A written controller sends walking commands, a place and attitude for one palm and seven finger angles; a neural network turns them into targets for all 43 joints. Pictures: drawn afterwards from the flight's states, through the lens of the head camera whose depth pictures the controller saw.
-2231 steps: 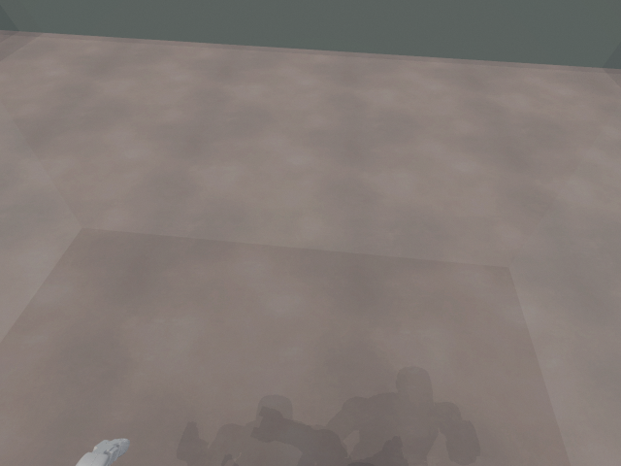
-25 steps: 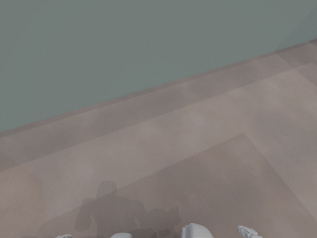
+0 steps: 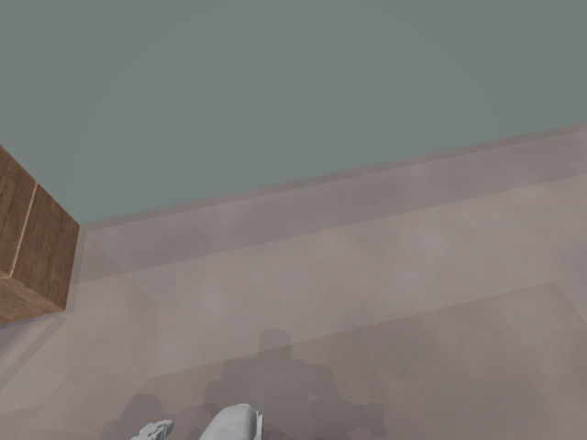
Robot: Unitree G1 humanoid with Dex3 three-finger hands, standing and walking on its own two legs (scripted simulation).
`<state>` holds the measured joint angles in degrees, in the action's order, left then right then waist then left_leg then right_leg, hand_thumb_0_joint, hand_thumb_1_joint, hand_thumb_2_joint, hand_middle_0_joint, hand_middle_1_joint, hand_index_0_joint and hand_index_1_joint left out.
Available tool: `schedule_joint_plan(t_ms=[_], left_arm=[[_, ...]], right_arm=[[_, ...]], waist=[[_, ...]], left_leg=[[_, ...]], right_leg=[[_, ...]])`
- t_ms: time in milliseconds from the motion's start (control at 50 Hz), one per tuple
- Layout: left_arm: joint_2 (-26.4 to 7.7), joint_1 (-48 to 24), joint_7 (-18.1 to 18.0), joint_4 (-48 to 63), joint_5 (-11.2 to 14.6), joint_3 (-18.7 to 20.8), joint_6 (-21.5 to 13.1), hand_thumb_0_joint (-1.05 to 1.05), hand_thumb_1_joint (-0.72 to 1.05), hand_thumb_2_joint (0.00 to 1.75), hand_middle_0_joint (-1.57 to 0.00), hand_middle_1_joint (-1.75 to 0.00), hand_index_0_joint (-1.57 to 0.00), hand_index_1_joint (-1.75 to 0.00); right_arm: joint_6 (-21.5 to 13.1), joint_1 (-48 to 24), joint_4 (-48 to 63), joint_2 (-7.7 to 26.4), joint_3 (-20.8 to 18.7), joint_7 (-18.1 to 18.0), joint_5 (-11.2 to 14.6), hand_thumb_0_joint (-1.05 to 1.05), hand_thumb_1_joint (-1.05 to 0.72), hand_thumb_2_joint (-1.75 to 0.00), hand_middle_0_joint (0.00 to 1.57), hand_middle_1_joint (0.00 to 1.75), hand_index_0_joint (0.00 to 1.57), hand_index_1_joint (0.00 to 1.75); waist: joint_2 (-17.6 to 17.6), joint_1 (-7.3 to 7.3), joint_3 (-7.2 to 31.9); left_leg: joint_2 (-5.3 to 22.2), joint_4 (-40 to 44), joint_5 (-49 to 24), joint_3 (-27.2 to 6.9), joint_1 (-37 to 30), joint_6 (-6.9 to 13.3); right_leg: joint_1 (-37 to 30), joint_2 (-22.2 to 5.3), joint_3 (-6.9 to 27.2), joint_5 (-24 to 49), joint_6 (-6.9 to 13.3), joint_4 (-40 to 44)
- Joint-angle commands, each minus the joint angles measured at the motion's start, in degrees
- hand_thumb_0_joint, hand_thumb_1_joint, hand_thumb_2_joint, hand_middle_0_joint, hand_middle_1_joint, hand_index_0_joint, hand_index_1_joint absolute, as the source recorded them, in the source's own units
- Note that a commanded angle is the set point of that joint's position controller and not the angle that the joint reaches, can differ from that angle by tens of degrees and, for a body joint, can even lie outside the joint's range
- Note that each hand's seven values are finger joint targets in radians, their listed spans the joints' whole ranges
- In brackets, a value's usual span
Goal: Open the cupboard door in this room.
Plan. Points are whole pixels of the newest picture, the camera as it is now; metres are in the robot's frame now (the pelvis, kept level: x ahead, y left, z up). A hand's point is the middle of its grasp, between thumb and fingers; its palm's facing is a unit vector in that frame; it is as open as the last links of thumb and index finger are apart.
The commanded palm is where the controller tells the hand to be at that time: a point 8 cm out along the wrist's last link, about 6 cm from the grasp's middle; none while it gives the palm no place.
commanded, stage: turn to face it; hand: left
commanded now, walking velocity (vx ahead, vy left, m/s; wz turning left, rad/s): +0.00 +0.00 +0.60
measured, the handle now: out of the picture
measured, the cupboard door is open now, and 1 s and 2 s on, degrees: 48 48 48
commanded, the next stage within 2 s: take the last steps up to it in 1.70 s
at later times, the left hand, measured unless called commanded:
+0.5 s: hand out of the picture +0.03 +0.27 -0.17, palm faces +0.32 -0.92 -0.23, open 7.4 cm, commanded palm none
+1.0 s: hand out of the picture -0.01 +0.17 -0.15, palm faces +0.58 -0.78 -0.26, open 7.4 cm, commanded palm none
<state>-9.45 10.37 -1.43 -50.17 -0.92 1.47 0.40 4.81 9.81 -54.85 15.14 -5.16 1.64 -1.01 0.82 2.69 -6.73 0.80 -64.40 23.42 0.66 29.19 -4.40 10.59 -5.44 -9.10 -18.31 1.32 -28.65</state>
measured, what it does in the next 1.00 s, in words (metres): steps on the spot, turning left: left foot, then right foot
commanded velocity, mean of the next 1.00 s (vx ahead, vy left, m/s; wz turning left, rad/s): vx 0.00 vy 0.00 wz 0.60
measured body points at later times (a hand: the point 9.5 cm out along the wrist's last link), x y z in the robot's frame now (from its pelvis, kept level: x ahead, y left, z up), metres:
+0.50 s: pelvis +0.00 +0.03 +0.00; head +0.04 +0.08 +0.44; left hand +0.01 +0.31 -0.15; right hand +0.17 -0.18 -0.13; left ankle -0.01 +0.12 -0.74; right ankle +0.04 -0.14 -0.66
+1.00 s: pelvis +0.02 -0.03 +0.00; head +0.08 -0.03 +0.45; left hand -0.04 +0.21 -0.13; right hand +0.22 -0.23 -0.16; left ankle -0.08 +0.08 -0.65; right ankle +0.05 -0.13 -0.74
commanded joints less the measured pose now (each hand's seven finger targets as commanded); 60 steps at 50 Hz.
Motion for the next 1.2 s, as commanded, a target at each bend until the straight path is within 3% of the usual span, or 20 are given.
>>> schedule_joint_plan(t_ms=[0,120,180,200,220,240,380,560,660,680,700,720,740,760,800,840,1080,1140,1160,1180], left_arm=[[-12.64,5.45,-0.74,2.29,-0.21,3.55,-1.25,0.0,0.9,0.9,-0.2,-0.3,-0.2,-0.3],[-14.49,6.3,-0.43,1.58,-0.73,4.54,-0.86,0.0,0.9,0.9,-0.2,-0.3,-0.2,-0.3],[-15.14,4.09,0.12,1.74,-0.21,4.79,-0.76,0.0,0.9,0.9,-0.2,-0.3,-0.2,-0.3],[-13.72,3.07,0.39,2.74,0.19,4.65,-0.56,0.0,0.9,0.9,-0.2,-0.3,-0.2,-0.3],[-9.34,0.47,0.83,5.58,0.64,3.23,-0.3,0.0,0.9,0.9,-0.2,-0.3,-0.2,-0.3],[-10.65,-2.8,0.25,6.78,0.03,3.06,0.7,0.0,0.9,0.9,-0.2,-0.3,-0.2,-0.3],[-10.2,0.33,1.09,2.44,-0.32,3.71,1.58,0.0,0.9,0.9,-0.2,-0.3,-0.2,-0.3],[-9.38,-5.96,0.78,5.28,-0.04,3.25,1.15,0.0,0.9,0.9,-0.2,-0.3,-0.2,-0.3],[-9.39,-1.36,0.27,4.55,0.63,3.29,0.45,0.0,0.9,0.9,-0.2,-0.3,-0.2,-0.3],[-9.91,1.31,0.05,3.83,0.78,3.61,0.11,0.0,0.9,0.9,-0.2,-0.3,-0.2,-0.3],[-12.83,3.94,-0.34,3.22,0.43,4.25,-0.47,0.0,0.9,0.9,-0.2,-0.3,-0.2,-0.3],[-17.83,4.42,-0.86,3.27,-0.46,5.13,-0.78,0.0,0.9,0.9,-0.2,-0.3,-0.2,-0.3],[-17.76,3.51,-0.98,3.72,-0.34,4.38,-0.55,0.0,0.9,0.9,-0.2,-0.3,-0.2,-0.3],[-14.94,-0.46,-1.06,4.63,-0.07,3.56,-0.39,0.0,0.9,0.9,-0.2,-0.3,-0.2,-0.3],[-11.25,-3.82,-0.76,4.92,0.38,2.69,-0.68,0.0,0.9,0.9,-0.2,-0.3,-0.2,-0.3],[-10.21,-2.33,-0.56,4.8,0.49,2.35,-1.0,0.0,0.9,0.9,-0.2,-0.3,-0.2,-0.3],[-13.95,6.85,-0.46,1.54,-0.82,4.38,-0.86,0.0,0.9,0.9,-0.2,-0.3,-0.2,-0.3],[-15.09,5.29,0.08,1.25,-0.31,4.79,-0.8,0.0,0.9,0.9,-0.2,-0.3,-0.2,-0.3],[-13.92,4.52,0.31,1.53,0.06,4.52,-0.58,0.0,0.9,0.9,-0.2,-0.3,-0.2,-0.3],[-10.0,3.26,0.83,3.71,0.57,3.61,-0.22,0.0,0.9,0.9,-0.2,-0.3,-0.2,-0.3]], right_arm=[[-1.2,-5.39,5.43,1.98,0.1,0.03,0.31,0.0,-0.9,-0.9,0.2,0.3,0.2,0.3],[-2.02,-7.68,6.87,1.81,0.71,0.08,0.52,0.0,-0.9,-0.9,0.2,0.3,0.2,0.3],[-2.63,-1.57,5.9,3.92,0.07,-0.06,0.16,0.0,-0.9,-0.9,0.2,0.3,0.2,0.3],[-3.22,3.81,4.82,8.11,-1.01,-0.26,-0.18,0.0,-0.9,-0.9,0.2,0.3,0.2,0.3],[-3.55,8.37,4.3,15.03,-2.74,-0.76,-0.46,0.0,-0.9,-0.9,0.2,0.3,0.2,0.3],[-3.1,10.53,3.05,15.89,-2.55,-1.31,0.1,0.0,-0.9,-0.9,0.2,0.3,0.2,0.3],[-4.2,-1.07,6.61,9.46,-0.4,-2.58,-0.09,0.0,-0.9,-0.9,0.2,0.3,0.2,0.3],[-3.82,3.26,5.26,9.83,-1.32,-2.2,-0.47,0.0,-0.9,-0.9,0.2,0.3,0.2,0.3],[-3.24,1.01,5.94,9.41,-1.97,-2.29,-0.27,0.0,-0.9,-0.9,0.2,0.3,0.2,0.3],[-3.13,0.03,6.37,8.65,-1.93,-2.26,0.04,0.0,-0.9,-0.9,0.2,0.3,0.2,0.3],[-3.21,0.26,6.65,6.24,-1.65,-1.99,0.63,0.0,-0.9,-0.9,0.2,0.3,0.2,0.3],[-3.29,0.8,7.73,2.43,-1.26,-1.9,1.02,0.0,-0.9,-0.9,0.2,0.3,0.2,0.3],[-2.99,-0.01,7.54,5.67,-1.75,-1.69,0.21,0.0,-0.9,-0.9,0.2,0.3,0.2,0.3],[-2.5,1.47,6.84,5.33,-1.83,-1.27,-0.11,0.0,-0.9,-0.9,0.2,0.3,0.2,0.3],[-1.34,2.5,3.84,4.59,-1.74,-0.81,-0.14,0.0,-0.9,-0.9,0.2,0.3,0.2,0.3],[-1.01,2.18,3.78,3.7,-1.34,-0.35,0.12,0.0,-0.9,-0.9,0.2,0.3,0.2,0.3],[-1.92,-7.35,6.22,1.43,0.63,0.03,0.5,0.0,-0.9,-0.9,0.2,0.3,0.2,0.3],[-2.72,-2.45,5.43,3.18,0.41,-0.22,0.24,0.0,-0.9,-0.9,0.2,0.3,0.2,0.3],[-3.19,1.85,4.5,5.73,-0.33,-0.22,0.05,0.0,-0.9,-0.9,0.2,0.3,0.2,0.3],[-3.72,6.51,3.93,13.0,-2.16,-0.72,-0.5,0.0,-0.9,-0.9,0.2,0.3,0.2,0.3]], waist=[[-10.74,-4.26,7.85],[-12.73,-5.13,7.8],[-9.3,-0.96,10.34],[-0.38,2.15,14.34],[17.63,4.58,15.61],[11.16,4.63,16.56],[6.62,-2.37,9.78],[8.64,-0.56,8.9],[9.64,-2.77,11.15],[7.93,-4.22,12.38],[0.21,-5.43,13.81],[-17.86,-6.0,13.39],[-15.54,-5.44,11.02],[-9.47,-2.93,8.22],[-13.14,-0.55,6.44],[-13.96,-0.76,6.24],[-13.19,-5.31,7.57],[-10.16,-2.0,9.75],[-3.45,0.65,12.52],[14.25,3.31,15.16]], left_leg=[[0.74,7.43,0.71,2.2,3.39,-0.37],[0.24,21.52,1.68,5.55,-4.37,1.68],[-1.27,34.72,-8.92,6.34,-17.62,3.36],[5.13,39.3,-21.91,-1.76,-28.95,6.42],[22.02,41.79,-46.26,-25.35,-35.75,15.7],[25.04,40.79,-52.26,-25.55,-34.37,19.89],[11.66,44.88,-31.22,-12.89,-21.04,13.19],[10.37,44.61,-25.9,-20.85,-19.97,14.06],[7.96,39.86,-30.42,-23.81,-14.38,12.36],[6.16,38.0,-26.52,-23.4,-10.85,10.6],[2.77,32.85,-15.66,-20.43,-2.64,7.55],[-5.93,18.52,7.02,-7.15,8.08,2.27],[-4.51,4.98,12.59,-5.79,6.03,2.11],[-3.02,-0.83,8.36,-7.16,4.93,2.19],[-0.88,-6.94,1.46,-4.47,5.88,0.65],[-0.51,-7.47,-2.32,-2.45,5.75,-0.07],[0.45,20.09,2.87,4.81,-2.95,1.41],[-1.37,33.43,-7.34,6.33,-15.98,2.97],[1.67,39.44,-16.94,2.37,-26.1,4.45],[18.32,41.51,-37.65,-20.21,-35.34,12.54]], right_leg=[[-12.25,-13.47,5.2,40.64,4.35,5.3],[-10.06,-16.46,3.59,40.43,5.03,1.69],[-3.39,-14.79,-0.99,35.84,1.2,-7.93],[5.8,-11.52,-3.25,23.81,-2.04,-19.29],[22.89,-1.93,-2.19,-18.48,-6.43,-33.83],[24.87,-1.63,6.73,-21.25,-5.33,-38.78],[20.64,-0.55,9.47,-3.41,-6.45,-37.12],[17.4,2.55,9.53,-5.63,-6.52,-23.01],[2.99,6.11,8.69,-1.68,-5.02,-5.45],[-3.87,5.51,8.78,3.78,-4.67,2.48],[-14.0,-1.27,14.65,5.96,-3.29,10.07],[-18.93,-18.1,30.52,9.99,2.66,13.43],[-8.08,-23.95,31.17,16.04,7.33,13.13],[-3.82,-20.87,24.55,17.44,7.78,12.6],[-4.34,-12.63,14.35,26.96,4.43,9.5],[-5.01,-10.41,8.35,32.61,2.8,8.57],[-10.74,-16.27,3.63,38.93,5.28,2.84],[-4.24,-15.06,-0.09,34.93,1.93,-4.8],[2.7,-13.0,-2.03,27.11,-0.89,-14.04],[19.5,-3.65,-3.51,-9.57,-5.64,-28.17]])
